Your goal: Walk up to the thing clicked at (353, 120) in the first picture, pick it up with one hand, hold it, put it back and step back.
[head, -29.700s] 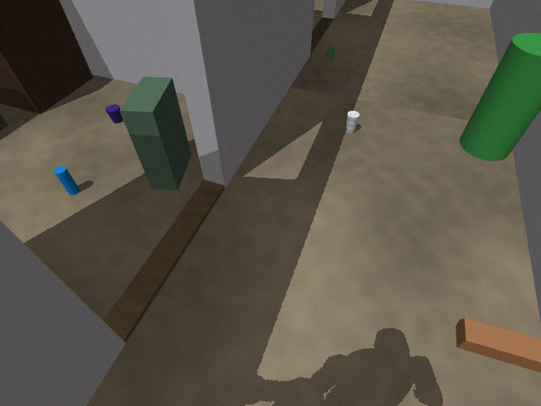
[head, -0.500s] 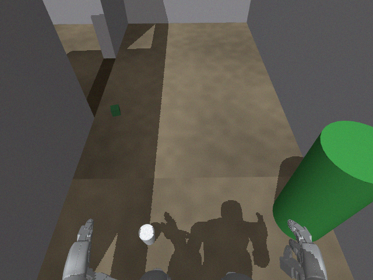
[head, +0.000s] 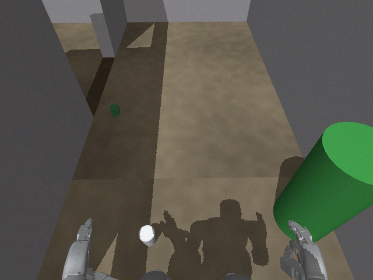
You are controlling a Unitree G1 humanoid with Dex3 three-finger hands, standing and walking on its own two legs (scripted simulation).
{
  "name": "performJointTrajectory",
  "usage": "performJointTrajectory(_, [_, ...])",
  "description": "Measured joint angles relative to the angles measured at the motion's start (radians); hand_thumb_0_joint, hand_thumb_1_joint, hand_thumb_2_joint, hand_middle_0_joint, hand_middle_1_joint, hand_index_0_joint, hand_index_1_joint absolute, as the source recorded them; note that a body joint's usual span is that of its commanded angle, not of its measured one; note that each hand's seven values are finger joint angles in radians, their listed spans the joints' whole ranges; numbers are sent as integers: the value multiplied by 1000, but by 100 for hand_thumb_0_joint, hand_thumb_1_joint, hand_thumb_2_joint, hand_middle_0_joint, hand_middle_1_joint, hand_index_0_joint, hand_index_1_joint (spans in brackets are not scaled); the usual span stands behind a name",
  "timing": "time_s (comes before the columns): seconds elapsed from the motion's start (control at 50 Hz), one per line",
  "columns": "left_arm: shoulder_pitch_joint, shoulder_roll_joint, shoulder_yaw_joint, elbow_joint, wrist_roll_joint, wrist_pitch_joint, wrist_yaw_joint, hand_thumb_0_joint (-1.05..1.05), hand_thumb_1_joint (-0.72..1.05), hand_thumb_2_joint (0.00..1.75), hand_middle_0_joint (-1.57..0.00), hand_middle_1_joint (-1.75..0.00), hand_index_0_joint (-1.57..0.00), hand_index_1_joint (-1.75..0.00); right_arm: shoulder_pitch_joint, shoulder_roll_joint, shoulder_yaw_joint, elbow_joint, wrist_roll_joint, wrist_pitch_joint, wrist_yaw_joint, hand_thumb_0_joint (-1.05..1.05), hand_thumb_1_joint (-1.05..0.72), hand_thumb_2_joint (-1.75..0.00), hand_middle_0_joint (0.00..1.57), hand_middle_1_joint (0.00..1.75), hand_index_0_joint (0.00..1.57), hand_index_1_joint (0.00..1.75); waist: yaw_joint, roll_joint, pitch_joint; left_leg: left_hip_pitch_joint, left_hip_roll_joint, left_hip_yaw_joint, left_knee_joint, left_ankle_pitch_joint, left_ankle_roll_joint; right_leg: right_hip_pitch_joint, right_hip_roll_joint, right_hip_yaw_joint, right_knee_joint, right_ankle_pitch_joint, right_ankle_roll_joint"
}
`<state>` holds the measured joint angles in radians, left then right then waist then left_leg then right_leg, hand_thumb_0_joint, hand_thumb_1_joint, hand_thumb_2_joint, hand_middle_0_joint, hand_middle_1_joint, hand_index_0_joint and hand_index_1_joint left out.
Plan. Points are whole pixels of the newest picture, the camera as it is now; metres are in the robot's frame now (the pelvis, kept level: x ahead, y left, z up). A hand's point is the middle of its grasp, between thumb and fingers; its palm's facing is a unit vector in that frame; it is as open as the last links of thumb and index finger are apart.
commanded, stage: home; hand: left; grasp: from the side
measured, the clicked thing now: (148, 237) +0.40 +0.20 -0.66
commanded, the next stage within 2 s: stand in 0.10 s
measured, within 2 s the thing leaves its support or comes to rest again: neither
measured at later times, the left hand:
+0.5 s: hand (108, 262) +0.17 +0.18 -0.05, palm faces +0.10 -0.95 -0.28, open 13.0 cm
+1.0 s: hand out of the picture +0.06 +0.26 -0.11, palm faces +0.00 -0.94 -0.35, open 7.4 cm
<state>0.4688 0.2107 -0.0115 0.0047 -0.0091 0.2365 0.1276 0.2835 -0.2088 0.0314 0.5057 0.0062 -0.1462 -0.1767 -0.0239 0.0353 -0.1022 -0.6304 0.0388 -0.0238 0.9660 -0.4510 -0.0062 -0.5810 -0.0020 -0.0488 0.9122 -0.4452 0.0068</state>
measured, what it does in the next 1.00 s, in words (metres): stands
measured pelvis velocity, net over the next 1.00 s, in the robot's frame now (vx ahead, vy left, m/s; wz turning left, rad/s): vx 0.00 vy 0.01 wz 0.01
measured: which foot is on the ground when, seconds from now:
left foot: down 0.00-1.00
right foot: down 0.00-1.00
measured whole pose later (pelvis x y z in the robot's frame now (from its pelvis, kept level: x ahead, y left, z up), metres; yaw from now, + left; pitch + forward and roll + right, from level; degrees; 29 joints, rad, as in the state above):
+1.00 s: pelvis +0.00 +0.01 +0.04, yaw +1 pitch -3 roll +0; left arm 0.23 0.32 0.01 0.95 0.03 0.00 0.02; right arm 0.19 -0.30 -0.02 0.99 -0.04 -0.01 -0.01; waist 0.01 0.00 0.05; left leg -0.25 -0.01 0.00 0.58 -0.27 0.02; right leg -0.22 -0.04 -0.03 0.57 -0.29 0.03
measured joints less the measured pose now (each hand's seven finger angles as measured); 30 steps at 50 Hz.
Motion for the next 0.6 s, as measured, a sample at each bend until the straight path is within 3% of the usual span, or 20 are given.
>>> performJointTrajectory(0.32, [-1, 2, 1, -4, -2, 4, 0, -1, -46, 13, -10, -12, -10, -12, 0, 2, 0, -2, 0, 4, 3, 2, -90, -90, 21, 30, 20, 30, 1, 1, 3, 3, -1, 0, -1, -2, 1, 3, -1, 1, -2, -2, 1])
performJointTrajectory(0.5, [7, 1, -1, -10, -1, 4, 1, -1, 3, 59, -18, -26, -18, -26, 1, 1, -1, -5, 0, 3, 1, 2, -90, -89, 21, 30, 20, 30, 2, -1, 0, 0, -1, 0, -2, -2, 0, 0, -1, 0, -1, -3, 0])
performJointTrajectory(0.56, [-99, 32, -8, 194, 64, -108, -45, -1, 25, 71, -19, -28, -19, -28, -54, -18, -8, 104, -77, 39, 58, 1, -90, -89, 21, 30, 20, 30, 20, -25, 60, 72, -18, 11, -39, 15, 6, 60, -17, 9, -12, -1, -3])
performJointTrajectory(0.6, [-165, 58, -4, 343, 79, -153, -75, 0, 39, 77, -20, -29, -20, -29, -88, -38, -6, 183, -92, 82, 102, 1, -90, -89, 21, 30, 20, 30, 29, -43, 80, 110, -28, 18, -72, 30, 9, 90, -27, 16, -27, 5, -3])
